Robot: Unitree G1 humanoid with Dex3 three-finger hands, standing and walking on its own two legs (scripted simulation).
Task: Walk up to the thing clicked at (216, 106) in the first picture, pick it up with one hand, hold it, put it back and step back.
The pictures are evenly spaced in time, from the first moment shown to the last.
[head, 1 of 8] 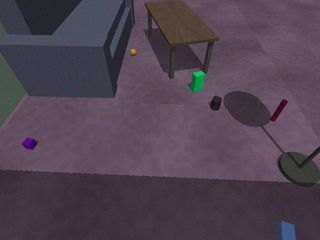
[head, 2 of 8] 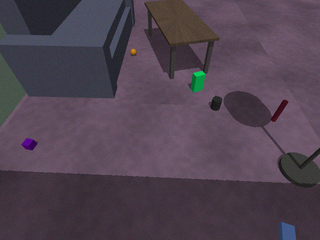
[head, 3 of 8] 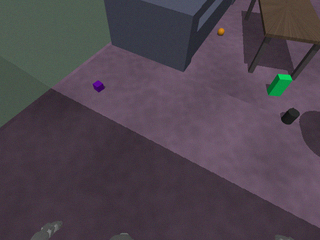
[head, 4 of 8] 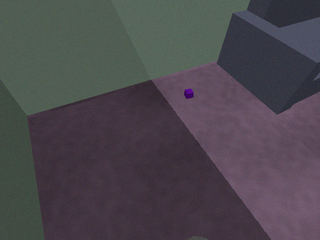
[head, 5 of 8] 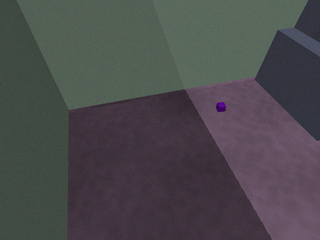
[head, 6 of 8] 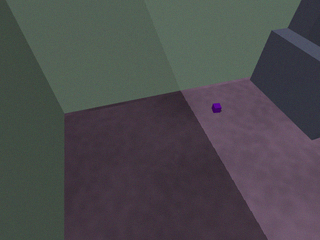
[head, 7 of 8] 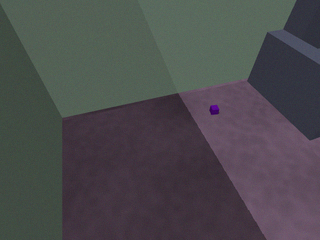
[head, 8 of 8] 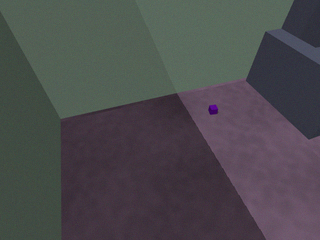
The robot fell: no
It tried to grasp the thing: no
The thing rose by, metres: 0.00
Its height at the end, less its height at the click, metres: +0.00
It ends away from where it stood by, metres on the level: 0.00
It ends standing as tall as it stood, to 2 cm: yes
